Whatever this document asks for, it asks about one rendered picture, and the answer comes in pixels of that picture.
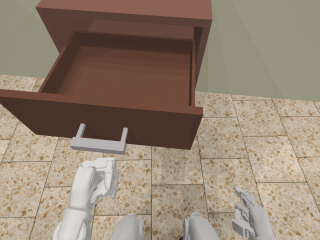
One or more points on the cabinet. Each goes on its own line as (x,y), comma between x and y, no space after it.
(184,19)

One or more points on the robot right shin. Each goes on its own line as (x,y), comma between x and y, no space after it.
(195,214)

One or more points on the robot right thigh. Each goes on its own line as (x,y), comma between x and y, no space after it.
(198,228)

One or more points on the handle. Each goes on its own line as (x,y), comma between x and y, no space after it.
(99,145)

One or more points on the robot right hand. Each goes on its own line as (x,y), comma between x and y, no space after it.
(255,221)

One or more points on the robot left hand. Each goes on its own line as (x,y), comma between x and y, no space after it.
(101,173)

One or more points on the drawer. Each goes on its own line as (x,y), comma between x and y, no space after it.
(112,81)

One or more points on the left robot forearm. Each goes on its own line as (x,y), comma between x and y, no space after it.
(75,225)

